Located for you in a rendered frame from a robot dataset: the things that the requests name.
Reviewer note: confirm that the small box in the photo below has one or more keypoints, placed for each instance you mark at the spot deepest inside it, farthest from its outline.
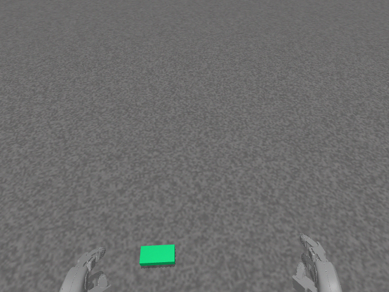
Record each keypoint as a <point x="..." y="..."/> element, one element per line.
<point x="157" y="255"/>

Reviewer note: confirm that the left robot hand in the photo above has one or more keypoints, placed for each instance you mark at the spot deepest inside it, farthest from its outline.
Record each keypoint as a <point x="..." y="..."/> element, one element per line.
<point x="77" y="279"/>

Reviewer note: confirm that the right robot hand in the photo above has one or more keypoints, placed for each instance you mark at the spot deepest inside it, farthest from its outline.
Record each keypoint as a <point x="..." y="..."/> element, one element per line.
<point x="323" y="272"/>

